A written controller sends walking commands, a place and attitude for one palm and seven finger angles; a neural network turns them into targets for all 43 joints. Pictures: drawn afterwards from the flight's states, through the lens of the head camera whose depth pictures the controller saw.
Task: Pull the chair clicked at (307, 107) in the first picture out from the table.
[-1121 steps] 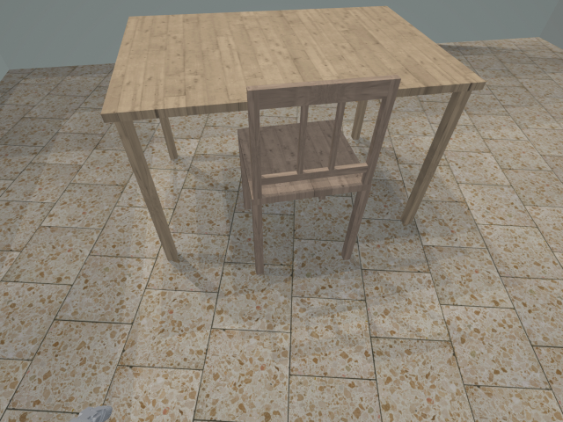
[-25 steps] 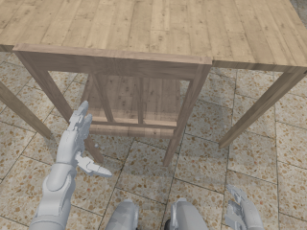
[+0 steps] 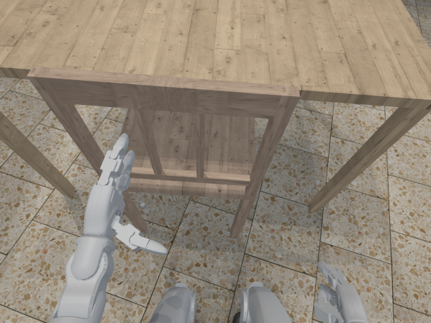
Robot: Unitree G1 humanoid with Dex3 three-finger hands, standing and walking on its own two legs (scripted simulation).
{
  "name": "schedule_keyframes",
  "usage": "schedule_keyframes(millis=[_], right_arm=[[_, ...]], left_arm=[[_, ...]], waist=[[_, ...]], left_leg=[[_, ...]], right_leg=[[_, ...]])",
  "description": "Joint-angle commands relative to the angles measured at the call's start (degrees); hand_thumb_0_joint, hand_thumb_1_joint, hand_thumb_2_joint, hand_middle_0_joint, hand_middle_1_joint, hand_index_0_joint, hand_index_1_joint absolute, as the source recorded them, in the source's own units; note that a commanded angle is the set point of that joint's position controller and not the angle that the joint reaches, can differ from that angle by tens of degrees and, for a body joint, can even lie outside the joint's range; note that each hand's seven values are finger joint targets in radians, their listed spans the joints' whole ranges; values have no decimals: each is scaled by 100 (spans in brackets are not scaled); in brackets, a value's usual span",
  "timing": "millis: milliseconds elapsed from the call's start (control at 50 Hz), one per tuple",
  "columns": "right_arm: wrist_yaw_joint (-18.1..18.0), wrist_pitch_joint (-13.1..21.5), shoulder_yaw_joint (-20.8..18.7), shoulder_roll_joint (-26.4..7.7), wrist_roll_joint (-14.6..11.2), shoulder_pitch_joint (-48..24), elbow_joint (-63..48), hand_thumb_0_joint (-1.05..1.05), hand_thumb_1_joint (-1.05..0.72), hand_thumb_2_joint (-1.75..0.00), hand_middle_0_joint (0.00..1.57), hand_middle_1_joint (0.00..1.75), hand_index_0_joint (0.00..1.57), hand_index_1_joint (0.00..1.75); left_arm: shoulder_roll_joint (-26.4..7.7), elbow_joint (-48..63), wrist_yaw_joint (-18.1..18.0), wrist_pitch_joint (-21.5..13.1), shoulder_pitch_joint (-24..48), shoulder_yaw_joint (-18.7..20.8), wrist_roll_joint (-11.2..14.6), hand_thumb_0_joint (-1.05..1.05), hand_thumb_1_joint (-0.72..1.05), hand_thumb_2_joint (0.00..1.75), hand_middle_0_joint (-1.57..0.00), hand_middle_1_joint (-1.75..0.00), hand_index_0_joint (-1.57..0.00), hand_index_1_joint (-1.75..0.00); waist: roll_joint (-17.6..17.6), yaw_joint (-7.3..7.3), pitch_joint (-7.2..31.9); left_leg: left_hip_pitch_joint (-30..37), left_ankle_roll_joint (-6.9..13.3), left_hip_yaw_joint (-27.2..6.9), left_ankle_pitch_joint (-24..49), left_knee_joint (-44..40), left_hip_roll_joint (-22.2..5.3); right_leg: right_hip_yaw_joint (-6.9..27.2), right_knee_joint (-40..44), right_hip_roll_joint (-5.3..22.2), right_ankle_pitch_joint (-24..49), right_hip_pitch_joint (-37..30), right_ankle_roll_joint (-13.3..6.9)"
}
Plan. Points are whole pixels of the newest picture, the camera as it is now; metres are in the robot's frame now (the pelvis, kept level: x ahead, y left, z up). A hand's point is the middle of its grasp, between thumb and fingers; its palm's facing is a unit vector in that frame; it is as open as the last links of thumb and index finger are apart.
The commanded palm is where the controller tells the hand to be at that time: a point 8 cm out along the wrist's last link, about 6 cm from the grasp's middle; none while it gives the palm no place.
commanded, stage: aim the fingers beside a spindle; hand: left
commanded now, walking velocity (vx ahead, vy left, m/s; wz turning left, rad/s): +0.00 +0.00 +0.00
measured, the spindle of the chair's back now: (150, 144) +0.46 +0.16 +0.00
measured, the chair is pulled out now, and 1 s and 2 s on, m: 0.00 0.00 0.00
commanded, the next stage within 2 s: push the fingers through the gap in 1.08 s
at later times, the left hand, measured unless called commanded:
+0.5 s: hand (149, 214) +0.31 +0.13 +0.00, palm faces -0.08 -1.00 -0.01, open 16.9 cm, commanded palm +0.29 +0.19 +0.02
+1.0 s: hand (144, 204) +0.30 +0.14 +0.05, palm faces -0.03 -1.00 -0.06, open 16.9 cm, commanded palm +0.29 +0.20 +0.03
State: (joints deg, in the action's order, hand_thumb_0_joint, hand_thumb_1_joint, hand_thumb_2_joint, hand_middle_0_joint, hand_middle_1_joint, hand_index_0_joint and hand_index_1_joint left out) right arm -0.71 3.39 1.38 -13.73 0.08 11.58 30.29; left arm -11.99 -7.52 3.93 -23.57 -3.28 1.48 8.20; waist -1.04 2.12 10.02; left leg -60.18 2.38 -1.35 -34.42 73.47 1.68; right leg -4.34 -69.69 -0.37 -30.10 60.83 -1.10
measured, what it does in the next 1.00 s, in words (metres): stands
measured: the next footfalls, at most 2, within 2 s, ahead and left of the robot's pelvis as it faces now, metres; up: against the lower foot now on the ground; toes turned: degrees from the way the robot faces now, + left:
none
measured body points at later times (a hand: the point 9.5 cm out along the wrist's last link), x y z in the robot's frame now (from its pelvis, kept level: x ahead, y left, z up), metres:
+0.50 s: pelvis +0.00 -0.01 -0.01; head +0.10 +0.01 +0.43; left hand +0.30 +0.19 +0.00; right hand +0.17 -0.25 -0.10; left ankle +0.00 +0.09 -0.63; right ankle +0.03 -0.11 -0.63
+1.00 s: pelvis +0.00 -0.01 +0.00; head +0.09 +0.00 +0.44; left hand +0.30 +0.19 +0.05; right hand +0.17 -0.25 -0.09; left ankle +0.00 +0.09 -0.63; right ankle +0.03 -0.11 -0.63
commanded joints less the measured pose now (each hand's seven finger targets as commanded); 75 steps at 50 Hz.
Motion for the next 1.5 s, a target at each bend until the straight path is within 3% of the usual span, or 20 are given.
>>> schedule_keyframes(millis=[0,80,180,280,340,400,500,560,620,660,760,820,860,980,1080,1160,1240,1300,1400,1480], right_arm=[[13,135,-299,-861,-13,-82,-635,0,-90,-90,20,30,20,30],[10,87,-348,-908,-111,-30,-908,0,-90,-90,20,30,20,30],[-82,222,-372,-806,-44,7,-976,0,-90,-90,20,30,20,30],[-39,204,-279,-786,11,-68,-606,0,-90,-90,20,30,20,30],[1,169,-304,-895,-48,-95,-645,0,-90,-90,20,30,20,30],[-6,186,-369,-927,-125,-68,-877,0,-90,-90,20,30,20,30],[-83,282,-382,-811,-47,32,-1004,0,-90,-90,20,30,20,30],[-82,250,-329,-760,15,20,-768,0,-90,-90,20,30,20,30],[-14,162,-262,-780,12,-129,-609,0,-90,-90,20,30,20,30],[18,129,-282,-853,-34,-132,-650,0,-90,-90,20,30,20,30],[-41,219,-374,-882,-140,-81,-1027,0,-90,-90,20,30,20,30],[-104,320,-380,-817,-86,30,-976,0,-90,-90,20,30,20,30],[-116,336,-349,-813,-16,75,-825,0,-90,-90,20,30,20,30],[19,186,-274,-847,-22,-127,-593,0,-90,-90,20,30,20,30],[-26,209,-374,-928,-128,-55,-951,0,-90,-90,20,30,20,30],[-113,347,-392,-865,-55,67,-915,0,-90,-90,20,30,20,30],[-56,283,-300,-791,28,-24,-534,0,-90,-90,20,30,20,30],[4,179,-281,-872,5,-96,-488,0,-90,-90,20,30,20,30],[-36,97,-351,-941,-60,-6,-833,0,-90,-90,20,30,20,30],[-110,177,-337,-877,-46,110,-714,0,-90,-90,20,30,20,30]], left_arm=[[-290,-201,-47,-69,855,363,-60,0,-50,30,-6,-8,-6,-8],[-167,59,476,232,753,106,117,0,-50,30,-6,-8,-6,-8],[-952,2267,209,-320,999,645,314,0,-50,30,-6,-8,-6,-8],[-597,663,-194,-373,925,605,44,0,-50,30,-6,-8,-6,-8],[-208,-385,125,-78,678,298,21,0,-50,30,-6,-8,-6,-8],[23,154,553,117,870,-165,129,0,-50,30,-6,-8,-6,-8],[-923,2302,203,-257,887,558,264,0,-50,30,-6,-8,-6,-8],[-1128,1730,-294,-419,878,988,115,0,-50,30,-6,-8,-6,-8],[-562,175,-331,-242,941,688,-19,0,-50,30,-6,-8,-6,-8],[-333,-585,-64,-29,690,509,-13,0,-50,30,-6,-8,-6,-8],[-165,852,713,79,1040,-86,275,0,-50,30,-6,-8,-6,-8],[-812,2170,448,-263,1113,418,364,0,-50,30,-6,-8,-6,-8],[-1203,2143,51,-418,1015,877,291,0,-50,30,-6,-8,-6,-8],[-367,-520,-92,-107,884,514,-33,0,-50,30,-6,-8,-6,-8],[-271,442,637,86,1076,92,205,0,-50,30,-6,-8,-6,-8],[-950,2244,270,-307,1350,516,323,0,-50,30,-6,-8,-6,-8],[-599,568,-292,-381,1310,639,64,0,-50,30,-6,-8,-6,-8],[-451,-568,-261,-181,1724,509,-148,0,-50,30,-6,-8,-6,-8],[-606,379,244,115,2240,339,-5,0,-50,30,-6,-8,-6,-8],[-828,1002,186,-75,2468,604,230,0,-50,30,-6,-8,-6,-8]], waist=[[93,143,1286],[31,52,1870],[-537,-141,2887],[83,224,1277],[329,243,979],[-43,161,1696],[-652,-182,3008],[-177,-32,2223],[234,184,1049],[457,196,877],[-283,75,2355],[-594,-83,2942],[-422,-64,2592],[340,240,869],[-222,34,2196],[-676,-73,3036],[276,247,1563],[339,306,969],[-477,51,2553],[-438,66,2940]], left_leg=[[634,-168,-298,1425,-1036,-130],[857,-129,-211,1696,-1068,-114],[1845,-213,-299,2887,-1075,-152],[730,-145,-271,1761,-940,-153],[313,-115,-221,1021,-952,-112],[820,-115,-228,1469,-1009,-113],[1928,-203,-271,2980,-1048,-135],[1288,-172,-253,2560,-950,-143],[366,-133,-215,1307,-904,-100],[81,-102,-147,928,-900,-72],[1054,-81,-136,1898,-954,-89],[1806,-137,-228,2781,-1026,-126],[1574,-170,-262,2716,-1011,-145],[135,-106,-158,924,-902,-74],[965,-102,-170,1683,-1002,-94],[1997,-193,-323,2899,-1024,-161],[671,-134,-258,1876,-788,-146],[119,-118,-226,930,-798,-94],[1174,-140,-180,1930,-968,-87],[1646,-174,-284,2715,-956,-140]], right_leg=[[166,803,39,902,-890,-118],[251,881,63,1284,-1369,-135],[305,767,57,2121,-1791,-149],[217,801,12,1264,-1034,-99],[248,945,40,626,-853,-95],[262,894,76,1074,-1142,-125],[322,759,83,2189,-1820,-159],[285,709,28,1985,-1542,-125],[271,849,24,899,-999,-81],[357,1012,42,534,-1002,-88],[400,883,100,1627,-1690,-121],[380,845,90,2216,-1926,-130],[312,778,43,2077,-1714,-132],[313,966,51,503,-870,-71],[353,889,87,1312,-1479,-134],[295,755,64,2074,-1662,-135],[221,697,33,1430,-1028,-56],[259,790,56,490,-616,-74],[374,805,91,1489,-1445,-137],[333,761,63,2099,-1650,-113]])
